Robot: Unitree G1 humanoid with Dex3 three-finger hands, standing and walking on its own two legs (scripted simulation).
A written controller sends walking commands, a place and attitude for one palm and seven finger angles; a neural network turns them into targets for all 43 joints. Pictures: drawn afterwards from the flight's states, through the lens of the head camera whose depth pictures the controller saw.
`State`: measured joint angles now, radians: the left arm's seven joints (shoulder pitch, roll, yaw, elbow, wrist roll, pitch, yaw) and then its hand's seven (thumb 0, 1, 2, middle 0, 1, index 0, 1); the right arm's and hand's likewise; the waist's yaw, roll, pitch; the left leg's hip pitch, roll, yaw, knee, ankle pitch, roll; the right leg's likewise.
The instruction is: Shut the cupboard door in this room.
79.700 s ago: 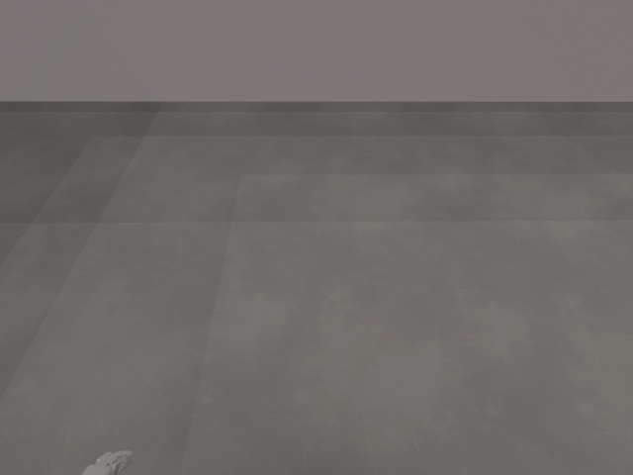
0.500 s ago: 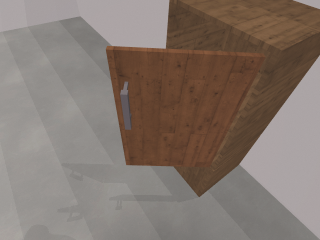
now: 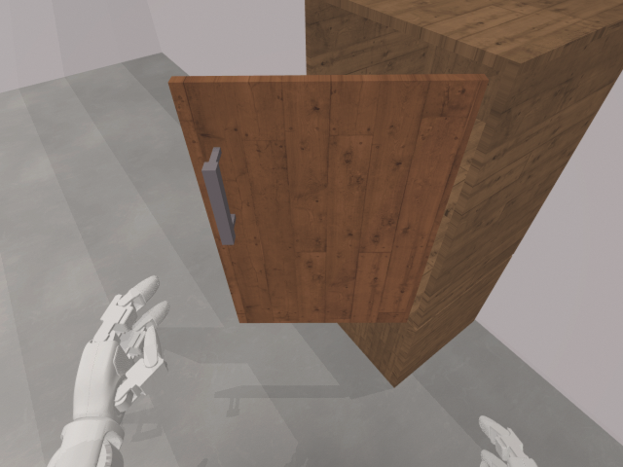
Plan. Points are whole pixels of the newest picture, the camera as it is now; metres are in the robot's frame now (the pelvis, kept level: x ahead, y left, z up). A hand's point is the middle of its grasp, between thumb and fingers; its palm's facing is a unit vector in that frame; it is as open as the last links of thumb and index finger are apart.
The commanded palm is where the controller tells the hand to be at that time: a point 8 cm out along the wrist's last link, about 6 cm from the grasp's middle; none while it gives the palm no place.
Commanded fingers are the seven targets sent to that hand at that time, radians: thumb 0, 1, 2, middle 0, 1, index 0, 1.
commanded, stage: raise the hand and make a fist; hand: left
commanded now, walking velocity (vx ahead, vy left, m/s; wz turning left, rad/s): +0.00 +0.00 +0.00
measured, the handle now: (222, 198) +0.48 +0.14 +0.10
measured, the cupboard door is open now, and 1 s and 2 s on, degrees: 54 54 54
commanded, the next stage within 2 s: bring the fist close to the handle in 1.66 s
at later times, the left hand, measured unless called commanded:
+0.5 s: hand (178, 408) +0.20 +0.16 +0.02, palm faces -0.10 -0.99 -0.03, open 4.5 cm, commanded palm +0.15 +0.23 +0.04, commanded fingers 0.00 0.90 0.90 -0.90 -1.06 -0.90 -1.06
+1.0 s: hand (119, 369) +0.22 +0.21 +0.09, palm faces +0.03 -1.00 -0.05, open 3.1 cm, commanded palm +0.19 +0.26 +0.08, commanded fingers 0.00 0.90 0.90 -1.30 -1.50 -1.30 -1.50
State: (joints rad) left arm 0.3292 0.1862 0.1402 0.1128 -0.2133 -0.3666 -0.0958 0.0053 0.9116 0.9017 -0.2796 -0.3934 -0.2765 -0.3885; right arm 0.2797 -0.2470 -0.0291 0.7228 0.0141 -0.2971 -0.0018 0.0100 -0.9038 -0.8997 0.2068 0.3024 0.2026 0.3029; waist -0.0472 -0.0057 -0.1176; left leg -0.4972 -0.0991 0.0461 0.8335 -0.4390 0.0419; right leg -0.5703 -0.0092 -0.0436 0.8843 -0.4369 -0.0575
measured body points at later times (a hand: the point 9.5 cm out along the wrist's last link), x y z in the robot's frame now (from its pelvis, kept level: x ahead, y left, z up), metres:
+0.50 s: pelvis -0.03 -0.03 -0.03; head +0.02 -0.04 +0.42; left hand +0.20 +0.21 +0.03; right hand +0.15 -0.25 -0.11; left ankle -0.01 +0.09 -0.70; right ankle +0.02 -0.08 -0.70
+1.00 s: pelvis +0.00 +0.02 -0.01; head +0.02 +0.02 +0.44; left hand +0.21 +0.26 +0.09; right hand +0.18 -0.20 -0.06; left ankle -0.01 +0.09 -0.70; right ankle +0.02 -0.08 -0.70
